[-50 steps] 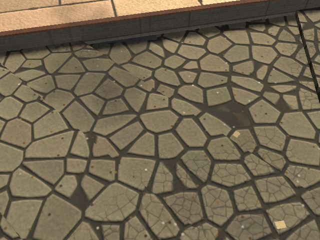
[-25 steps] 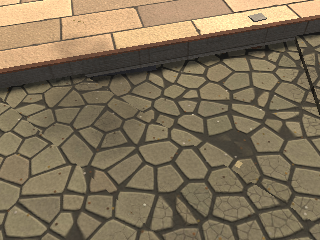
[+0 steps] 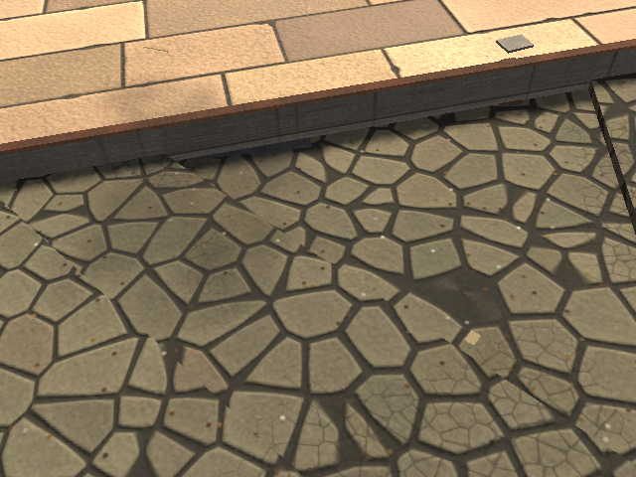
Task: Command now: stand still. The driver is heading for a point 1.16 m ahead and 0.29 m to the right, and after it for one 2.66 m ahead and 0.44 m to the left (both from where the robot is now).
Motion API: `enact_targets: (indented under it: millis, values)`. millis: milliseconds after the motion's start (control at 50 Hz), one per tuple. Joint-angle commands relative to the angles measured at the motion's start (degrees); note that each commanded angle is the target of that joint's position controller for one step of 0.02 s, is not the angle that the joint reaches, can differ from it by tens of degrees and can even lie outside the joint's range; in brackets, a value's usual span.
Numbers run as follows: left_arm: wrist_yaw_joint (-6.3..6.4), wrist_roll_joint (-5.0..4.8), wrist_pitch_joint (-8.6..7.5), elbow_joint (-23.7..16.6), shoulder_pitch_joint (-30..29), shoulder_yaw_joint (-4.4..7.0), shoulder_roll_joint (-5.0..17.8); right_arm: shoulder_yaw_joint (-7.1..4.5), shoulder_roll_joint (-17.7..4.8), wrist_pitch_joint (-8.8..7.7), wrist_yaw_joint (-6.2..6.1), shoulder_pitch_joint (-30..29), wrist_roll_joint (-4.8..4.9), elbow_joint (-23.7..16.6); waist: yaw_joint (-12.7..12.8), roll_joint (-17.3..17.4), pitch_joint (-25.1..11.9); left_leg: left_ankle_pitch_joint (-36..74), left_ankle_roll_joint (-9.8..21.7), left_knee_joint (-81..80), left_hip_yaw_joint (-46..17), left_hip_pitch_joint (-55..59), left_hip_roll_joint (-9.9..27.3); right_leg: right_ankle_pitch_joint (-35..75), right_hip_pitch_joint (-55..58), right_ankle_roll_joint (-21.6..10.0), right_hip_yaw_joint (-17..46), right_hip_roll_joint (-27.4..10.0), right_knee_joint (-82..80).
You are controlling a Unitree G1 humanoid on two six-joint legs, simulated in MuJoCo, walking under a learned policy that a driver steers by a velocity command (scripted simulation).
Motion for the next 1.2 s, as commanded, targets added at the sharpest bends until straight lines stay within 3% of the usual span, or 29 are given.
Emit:
enact_targets:
  millis: [20,1200]
  values:
    - [0.14,-0.01,0.08,0.76,7.15,0.59,4.04,-0.09,-2.29,0.03,-0.12,4.61,0.01,0.26,-0.24,-2.38,5.62,-2.47,-2.17,-4.45,-6.37,-3.52,5.03,20.66,-1.96,4.82,7.55,-10.58,-2.32]
    - [-0.07,-0.02,0.19,2.25,8.83,0.69,3.04,0.29,-0.69,-1.18,-0.56,8.78,-0.04,-0.51,0.06,-1.37,6.33,0.12,-1.44,-4.04,-5.95,-2.75,6.25,27.05,-0.04,3.70,6.04,-9.72,0.82]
